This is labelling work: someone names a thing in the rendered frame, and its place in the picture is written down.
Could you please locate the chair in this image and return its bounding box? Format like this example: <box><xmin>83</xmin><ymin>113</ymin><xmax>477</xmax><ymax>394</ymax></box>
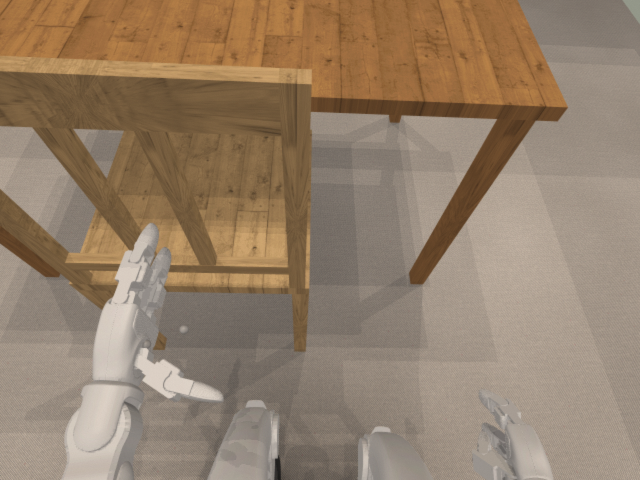
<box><xmin>0</xmin><ymin>56</ymin><xmax>312</xmax><ymax>352</ymax></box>

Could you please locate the robot right thigh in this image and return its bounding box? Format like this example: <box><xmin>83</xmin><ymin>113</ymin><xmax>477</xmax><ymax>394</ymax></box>
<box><xmin>358</xmin><ymin>432</ymin><xmax>433</xmax><ymax>480</ymax></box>

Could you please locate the robot left thigh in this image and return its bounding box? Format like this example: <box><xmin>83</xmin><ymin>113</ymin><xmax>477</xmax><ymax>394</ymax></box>
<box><xmin>207</xmin><ymin>407</ymin><xmax>279</xmax><ymax>480</ymax></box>

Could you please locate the left robot forearm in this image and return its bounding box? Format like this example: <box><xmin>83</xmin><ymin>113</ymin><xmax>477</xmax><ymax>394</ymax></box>
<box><xmin>61</xmin><ymin>381</ymin><xmax>144</xmax><ymax>480</ymax></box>

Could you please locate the left robot hand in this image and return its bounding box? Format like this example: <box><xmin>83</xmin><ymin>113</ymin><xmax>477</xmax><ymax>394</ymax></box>
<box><xmin>92</xmin><ymin>223</ymin><xmax>224</xmax><ymax>403</ymax></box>

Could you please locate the robot thigh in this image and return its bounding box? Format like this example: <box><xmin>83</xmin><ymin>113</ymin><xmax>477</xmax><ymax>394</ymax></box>
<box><xmin>358</xmin><ymin>432</ymin><xmax>433</xmax><ymax>480</ymax></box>
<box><xmin>207</xmin><ymin>407</ymin><xmax>279</xmax><ymax>480</ymax></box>

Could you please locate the table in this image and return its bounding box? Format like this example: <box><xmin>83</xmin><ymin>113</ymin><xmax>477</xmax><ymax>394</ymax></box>
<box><xmin>0</xmin><ymin>0</ymin><xmax>568</xmax><ymax>284</ymax></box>

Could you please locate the right robot hand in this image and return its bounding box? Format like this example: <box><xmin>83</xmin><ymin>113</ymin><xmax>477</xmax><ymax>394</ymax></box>
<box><xmin>472</xmin><ymin>389</ymin><xmax>554</xmax><ymax>480</ymax></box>

